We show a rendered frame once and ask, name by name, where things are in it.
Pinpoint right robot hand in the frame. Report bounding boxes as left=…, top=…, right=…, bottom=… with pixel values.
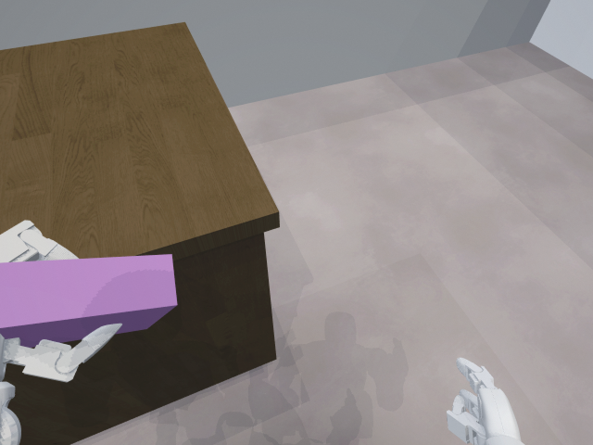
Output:
left=447, top=357, right=522, bottom=445

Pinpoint table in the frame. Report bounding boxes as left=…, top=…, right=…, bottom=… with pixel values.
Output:
left=0, top=22, right=280, bottom=445

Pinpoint robot left forearm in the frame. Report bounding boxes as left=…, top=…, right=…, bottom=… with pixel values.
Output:
left=0, top=382, right=21, bottom=445

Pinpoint sponge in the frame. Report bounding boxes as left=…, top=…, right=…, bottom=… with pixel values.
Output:
left=0, top=254, right=177, bottom=348

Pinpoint left robot hand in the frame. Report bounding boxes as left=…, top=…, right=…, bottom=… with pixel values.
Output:
left=0, top=221, right=122, bottom=383

